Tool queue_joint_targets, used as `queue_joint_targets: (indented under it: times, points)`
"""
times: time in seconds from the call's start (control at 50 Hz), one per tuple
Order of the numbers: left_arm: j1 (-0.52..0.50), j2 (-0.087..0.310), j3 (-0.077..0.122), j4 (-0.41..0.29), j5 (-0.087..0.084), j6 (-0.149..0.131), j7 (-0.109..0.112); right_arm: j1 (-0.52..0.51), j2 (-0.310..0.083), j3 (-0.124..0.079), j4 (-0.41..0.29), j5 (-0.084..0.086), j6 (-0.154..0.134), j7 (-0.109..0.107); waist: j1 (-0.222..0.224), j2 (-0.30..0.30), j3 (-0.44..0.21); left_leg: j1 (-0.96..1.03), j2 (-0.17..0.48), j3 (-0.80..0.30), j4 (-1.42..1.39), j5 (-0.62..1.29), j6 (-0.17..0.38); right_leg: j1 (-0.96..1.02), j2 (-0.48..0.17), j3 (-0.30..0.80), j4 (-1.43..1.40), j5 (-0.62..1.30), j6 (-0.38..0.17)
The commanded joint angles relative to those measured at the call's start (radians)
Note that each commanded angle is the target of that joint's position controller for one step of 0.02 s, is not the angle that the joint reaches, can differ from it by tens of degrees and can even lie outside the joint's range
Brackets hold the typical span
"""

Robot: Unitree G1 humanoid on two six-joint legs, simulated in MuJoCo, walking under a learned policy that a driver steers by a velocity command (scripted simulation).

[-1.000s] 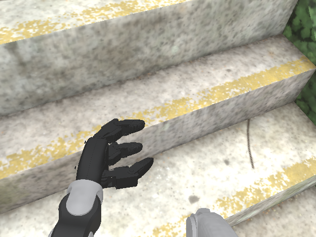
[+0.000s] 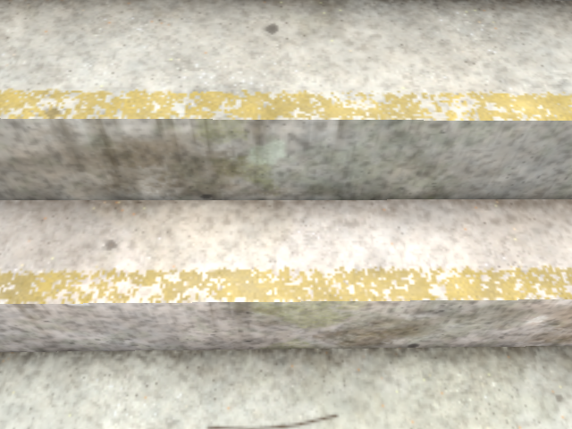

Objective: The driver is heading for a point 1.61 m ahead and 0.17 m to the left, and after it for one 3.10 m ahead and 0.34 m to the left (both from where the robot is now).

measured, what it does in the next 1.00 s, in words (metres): climbs: left foot 0.21 m higher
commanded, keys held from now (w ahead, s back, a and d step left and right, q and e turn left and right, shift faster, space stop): shift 0.44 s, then q+shift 0.42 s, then shift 0.14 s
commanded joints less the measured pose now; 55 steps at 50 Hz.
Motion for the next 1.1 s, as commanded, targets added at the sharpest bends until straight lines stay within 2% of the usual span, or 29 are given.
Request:
queue_joint_targets:
  times: [0.02,0.04,0.08,0.1,0.12,0.14,0.16,0.18,0.2,0.24,0.28,0.32,0.36,0.44,0.46,0.48,0.5,0.54,0.58,0.62,0.7,0.76,0.8,0.92,0.98,1.02,1.06,1.08,1.1]
  points:
    - [0.653,0.069,0.022,0.392,0.084,-0.006,-0.093,0.032,-0.01,0.001,-0.128,0.011,0.07,0.03,-0.039,0.151,-0.261,-0.924,-0.099,-0.231,0.777,-0.067,0.188,1.032,-0.495,0.586,-0.3,1.315,-0.012]
    - [0.62,-0.028,-0.002,0.445,0.074,-0.022,-0.101,-0.173,0.097,0.044,-0.236,-0.017,0.057,0.008,-0.129,0.025,-0.099,-1.04,-0.03,-0.094,0.768,-0.251,0.254,0.865,-0.359,0.383,-0.314,0.949,0.114]
    - [0.097,0.0,-0.009,0.223,0.033,-0.068,-0.079,-0.151,0.047,0.059,-0.347,0.021,0.069,-0.013,-0.336,-0.16,-0.106,-0.711,0.019,0.169,0.659,-0.548,0.173,0.284,-0.181,0.056,-0.54,0.595,0.096]
    - [0.046,0.038,-0.001,0.186,0.044,-0.095,-0.063,-0.15,0.082,0.086,-0.353,0.034,0.085,-0.011,-0.34,-0.149,-0.116,-0.591,0.003,0.208,0.703,-0.552,0.137,0.116,-0.15,0.029,-0.584,0.436,0.1]
    - [0.042,0.098,0.003,0.166,0.077,-0.111,-0.085,-0.224,0.076,0.104,-0.392,0.047,0.102,-0.028,-0.334,0.01,-0.117,-0.451,0.04,0.245,0.455,-0.339,0.121,-0.065,-0.11,0.012,-0.62,0.305,0.105]
    - [0.017,0.193,0.024,0.107,0.09,-0.121,-0.082,-0.216,0.03,0.097,-0.361,0.064,0.097,-0.031,-0.314,-0.028,-0.122,-0.279,0.074,0.259,0.311,-0.221,0.071,-0.181,-0.109,-0.001,-0.675,0.357,0.09]
    - [0.073,0.304,0.061,0.114,0.056,-0.109,-0.099,-0.371,-0.028,0.099,-0.428,0.046,0.108,-0.013,-0.295,-0.169,-0.126,-0.176,0.069,0.299,0.183,-0.354,0.03,-0.214,-0.226,0.121,-0.832,0.675,-0.044]
    - [0.208,0.306,0.064,0.15,0.05,-0.088,-0.108,-0.405,-0.034,0.102,-0.412,0.024,0.14,0.007,-0.229,-0.195,-0.092,-0.303,0.086,0.296,0.102,-0.418,0.02,-0.037,-0.356,0.2,-0.857,0.634,-0.088]
    - [0.223,0.299,0.066,0.134,0.0,-0.105,-0.115,-0.26,-0.031,0.084,-0.342,0.026,0.143,0.017,-0.268,-0.286,-0.11,-0.275,0.084,0.309,0.078,-0.352,-0.015,0.156,-0.385,0.149,-0.777,0.997,-0.074]
    - [0.332,0.303,0.084,0.15,-0.033,-0.126,-0.123,-0.261,-0.062,0.066,-0.318,0.011,0.172,0.01,-0.218,-0.314,-0.176,-0.31,0.018,0.369,-0.195,-0.479,-0.053,0.529,-0.443,0.173,-0.663,1.386,-0.138]
    - [0.421,0.304,0.097,0.229,-0.023,-0.104,-0.16,-0.297,-0.031,0.072,-0.316,0.023,0.203,0.02,-0.173,-0.36,-0.131,-0.363,-0.016,0.375,-0.344,-0.62,-0.003,0.702,-0.462,0.179,-0.564,1.495,-0.171]
    - [0.55,0.225,0.086,0.266,-0.01,-0.085,-0.175,-0.313,-0.05,0.063,-0.254,0.036,0.217,0.012,-0.067,-0.251,-0.135,-0.351,0.017,0.172,-0.419,-0.785,0.086,0.602,-0.382,0.195,-0.544,1.092,-0.101]
    - [0.487,0.228,0.09,0.276,-0.025,-0.056,-0.18,-0.341,-0.014,0.075,-0.222,0.039,0.213,0.018,-0.103,-0.214,-0.043,-0.391,0.046,0.099,-0.471,-0.904,0.098,0.539,-0.339,0.185,-0.608,0.724,-0.048]
    - [0.377,0.222,0.083,0.239,-0.015,-0.057,-0.146,-0.319,-0.001,0.104,-0.142,0.031,0.174,0.021,-0.136,-0.111,-0.082,-0.358,0.066,-0.039,-0.601,-1.113,0.094,0.488,-0.233,0.16,-0.555,0.427,0.074]
    - [0.429,0.247,0.116,0.191,-0.057,-0.065,-0.01,-0.143,-0.02,0.054,-0.079,0.014,0.123,-0.11,-0.068,0.12,-0.084,-0.126,-0.029,-0.032,-0.633,-0.955,0.07,0.451,-0.279,0.006,-0.489,0.562,0.012]
    - [0.344,0.268,0.104,0.175,-0.072,-0.065,0.028,-0.117,-0.032,0.04,-0.062,0.007,0.107,-0.159,-0.136,0.175,-0.089,-0.056,-0.025,-0.143,-0.747,-1.036,0.084,0.377,-0.247,0.023,-0.351,0.64,-0.004]
    - [0.185,0.293,0.101,0.178,0.007,-0.036,-0.073,-0.13,-0.061,0.083,-0.128,0.009,0.132,-0.065,-0.313,0.008,-0.181,0.002,0.098,-0.502,-0.966,-1.277,0.15,0.154,-0.138,0.223,-0.11,0.376,0.088]
    - [0.028,0.232,0.119,0.133,-0.039,-0.047,-0.064,0.125,-0.157,0.051,-0.051,-0.038,0.11,-0.033,-0.392,0.274,-0.202,0.096,0.16,-0.909,-1.157,-1.124,0.194,-0.177,0.02,0.695,0.658,0.408,0.076]
    - [0.05,0.257,0.112,0.131,-0.065,-0.09,-0.004,0.017,-0.165,0.025,-0.064,0.01,0.069,-0.006,-0.262,0.155,-0.162,0.183,0.116,-0.746,-1.042,-0.807,0.151,-0.364,0.062,0.68,0.835,0.426,0.122]
    - [0.047,0.31,0.123,0.126,-0.038,-0.082,0.029,-0.208,-0.037,0.044,-0.094,0.025,0.025,-0.011,-0.13,-0.015,-0.173,0.049,0.07,-0.652,-1.051,-0.827,0.182,-0.316,-0.041,0.532,0.922,0.337,0.177]
    - [0.0,0.294,0.113,0.152,-0.001,-0.062,0.05,-0.245,0.036,0.064,-0.072,0.079,-0.055,-0.048,-0.087,-0.046,-0.152,-0.072,-0.008,-0.478,-1.047,-0.711,0.106,-0.297,-0.102,0.471,0.9,0.209,0.228]
    - [-0.12,0.237,0.091,0.081,-0.004,-0.07,0.074,-0.065,-0.003,0.049,-0.046,0.021,-0.06,-0.059,-0.137,-0.055,-0.162,-0.004,0.001,-0.435,-1.038,-0.576,0.114,-0.367,-0.108,0.424,0.798,0.109,0.281]
    - [-0.121,0.229,0.091,0.068,-0.002,-0.08,0.081,-0.035,-0.001,0.047,-0.08,0.021,-0.06,-0.062,-0.14,0.014,-0.169,0.059,0.016,-0.459,-1.048,-0.59,0.118,-0.399,-0.112,0.433,0.799,0.098,0.298]
    - [-0.199,0.218,0.086,-0.052,-0.015,-0.116,0.061,-0.076,-0.081,0.018,-0.227,0.053,-0.082,-0.081,-0.156,0.047,-0.136,0.17,0.074,-0.498,-1.152,-0.63,0.126,-0.339,-0.102,0.348,0.531,-0.091,0.355]
    - [-0.098,0.183,0.092,-0.071,-0.003,-0.113,0.001,-0.219,-0.123,0.005,-0.328,0.085,-0.095,-0.104,-0.071,0.072,-0.103,-0.073,0.021,-0.346,-1.169,-0.675,0.042,0.127,-0.112,0.2,0.183,-0.064,0.386]
    - [-0.027,0.139,0.079,-0.087,-0.004,-0.107,-0.038,-0.202,-0.138,-0.007,-0.328,0.069,-0.068,-0.091,-0.046,0.069,-0.077,-0.056,0.039,-0.341,-1.082,-0.75,0.053,0.265,-0.113,0.203,-0.044,-0.007,0.396]
    - [0.026,0.138,0.071,-0.076,-0.021,-0.109,-0.051,-0.17,-0.107,-0.008,-0.324,0.083,-0.026,-0.054,-0.046,0.004,-0.063,0.028,0.032,-0.309,-0.88,-0.695,0.053,0.324,-0.165,0.231,-0.354,0.098,0.353]
    - [0.039,0.149,0.071,-0.068,-0.02,-0.123,-0.048,-0.094,-0.042,-0.002,-0.296,0.093,-0.022,-0.027,-0.083,-0.061,-0.065,-0.038,-0.023,-0.198,-0.629,-0.586,-0.036,0.352,-0.272,0.37,-0.34,0.148,0.22]
    - [-0.149,0.313,0.102,-0.151,-0.059,-0.114,-0.025,0.068,0.025,0.017,-0.336,0.014,-0.026,-0.009,-0.203,-0.364,-0.1,-0.306,-0.058,-0.091,-0.498,-0.634,-0.177,0.407,-0.47,0.871,-0.452,0.025,-0.094]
